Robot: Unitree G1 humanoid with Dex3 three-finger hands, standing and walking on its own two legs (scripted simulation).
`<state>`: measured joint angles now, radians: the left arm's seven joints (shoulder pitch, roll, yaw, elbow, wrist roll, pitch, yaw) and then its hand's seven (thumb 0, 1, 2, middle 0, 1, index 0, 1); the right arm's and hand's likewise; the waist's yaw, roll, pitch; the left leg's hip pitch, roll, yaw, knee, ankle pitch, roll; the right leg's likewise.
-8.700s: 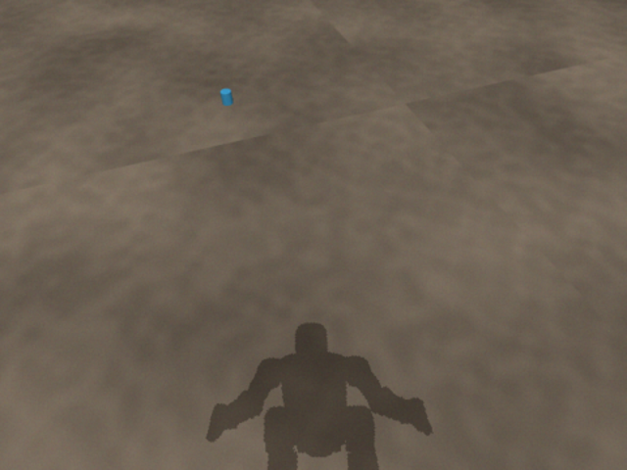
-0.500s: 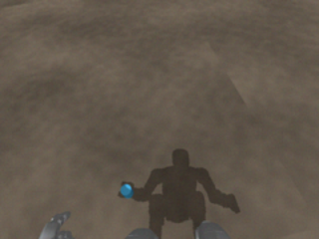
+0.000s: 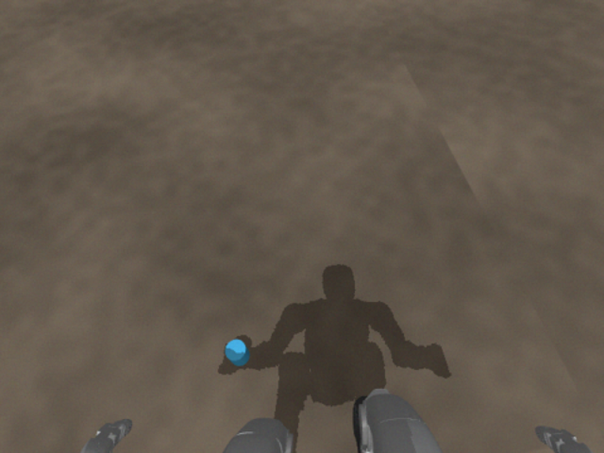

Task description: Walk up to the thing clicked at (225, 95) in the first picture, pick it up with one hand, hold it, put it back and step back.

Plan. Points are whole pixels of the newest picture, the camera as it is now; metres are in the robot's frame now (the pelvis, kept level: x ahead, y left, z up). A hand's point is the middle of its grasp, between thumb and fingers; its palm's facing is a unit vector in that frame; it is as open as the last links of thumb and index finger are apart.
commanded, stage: walk up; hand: left
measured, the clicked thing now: (237, 352) +0.39 +0.25 -0.71
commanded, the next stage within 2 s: none
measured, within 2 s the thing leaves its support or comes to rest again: neither
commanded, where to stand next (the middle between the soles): +0.06 -0.01 m, yaw -4 degrees
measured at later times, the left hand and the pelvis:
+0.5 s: hand out of the picture +0.04 +0.31 -0.15, palm faces -0.08 -0.93 -0.35, open 7.4 cm; pelvis -0.03 +0.02 +0.02, yaw -3 degrees
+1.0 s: hand (130, 446) +0.13 +0.26 -0.11, palm faces -0.07 -0.89 -0.46, open 7.4 cm; pelvis +0.02 -0.01 +0.02, yaw -3 degrees
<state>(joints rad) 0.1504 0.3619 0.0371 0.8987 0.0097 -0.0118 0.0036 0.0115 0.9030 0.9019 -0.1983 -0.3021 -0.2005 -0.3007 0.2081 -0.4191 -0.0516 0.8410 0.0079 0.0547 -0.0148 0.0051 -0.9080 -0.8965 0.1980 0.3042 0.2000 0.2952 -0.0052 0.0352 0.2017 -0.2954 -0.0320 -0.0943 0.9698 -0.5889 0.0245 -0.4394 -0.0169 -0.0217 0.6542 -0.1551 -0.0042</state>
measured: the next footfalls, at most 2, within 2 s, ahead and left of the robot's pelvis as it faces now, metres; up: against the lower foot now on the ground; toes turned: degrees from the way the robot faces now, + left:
left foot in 0.20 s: +0.00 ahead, +0.15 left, +0.00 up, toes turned +0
right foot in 0.64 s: +0.05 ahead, -0.14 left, +0.00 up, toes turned -4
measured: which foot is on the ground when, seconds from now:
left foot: up 0.00-0.18, down 0.20-0.66, up 0.68-1.00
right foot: down 0.00-0.24, up 0.26-0.62, down 0.64-1.00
